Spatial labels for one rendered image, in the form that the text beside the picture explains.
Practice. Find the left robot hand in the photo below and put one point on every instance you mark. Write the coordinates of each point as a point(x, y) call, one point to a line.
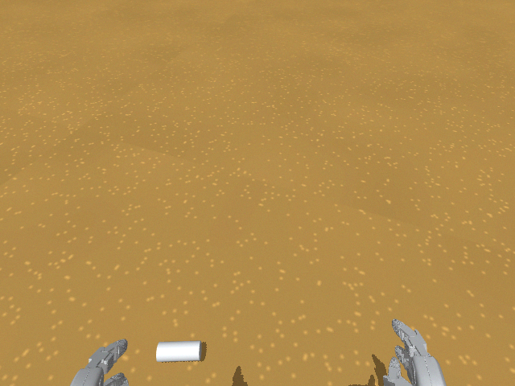
point(99, 364)

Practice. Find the right robot hand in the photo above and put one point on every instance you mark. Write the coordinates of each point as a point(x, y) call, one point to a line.
point(422, 368)

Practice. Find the can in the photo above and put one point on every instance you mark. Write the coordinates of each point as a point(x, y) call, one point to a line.
point(178, 351)

